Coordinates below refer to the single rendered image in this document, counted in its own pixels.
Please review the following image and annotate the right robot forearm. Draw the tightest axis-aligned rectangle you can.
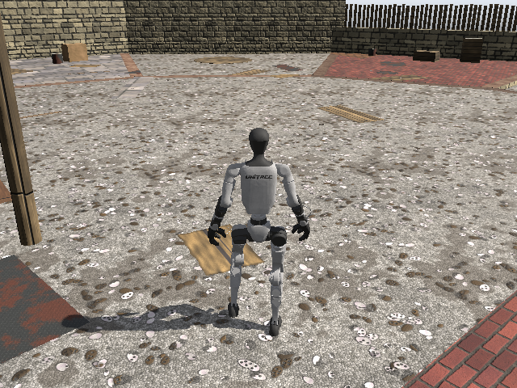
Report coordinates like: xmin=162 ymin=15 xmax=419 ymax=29
xmin=292 ymin=195 xmax=308 ymax=226

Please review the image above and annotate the left robot hand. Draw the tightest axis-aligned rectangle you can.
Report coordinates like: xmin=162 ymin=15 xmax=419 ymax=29
xmin=208 ymin=226 xmax=226 ymax=246

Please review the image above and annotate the robot left upper arm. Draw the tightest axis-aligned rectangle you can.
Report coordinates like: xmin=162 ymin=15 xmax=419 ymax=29
xmin=220 ymin=163 xmax=242 ymax=208

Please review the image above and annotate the right robot foot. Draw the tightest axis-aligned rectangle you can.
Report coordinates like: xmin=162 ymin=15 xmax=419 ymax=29
xmin=269 ymin=316 xmax=282 ymax=336

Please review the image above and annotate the left robot forearm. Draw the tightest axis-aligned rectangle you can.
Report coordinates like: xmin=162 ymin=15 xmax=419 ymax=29
xmin=210 ymin=196 xmax=227 ymax=230

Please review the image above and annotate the robot left thigh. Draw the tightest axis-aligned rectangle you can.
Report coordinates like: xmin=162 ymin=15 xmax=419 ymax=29
xmin=231 ymin=224 xmax=248 ymax=267

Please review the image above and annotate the robot right upper arm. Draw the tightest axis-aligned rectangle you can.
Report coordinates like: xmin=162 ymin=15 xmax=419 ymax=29
xmin=275 ymin=163 xmax=300 ymax=208

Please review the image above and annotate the right robot hand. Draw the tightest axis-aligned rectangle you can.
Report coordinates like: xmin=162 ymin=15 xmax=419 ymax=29
xmin=292 ymin=223 xmax=310 ymax=241

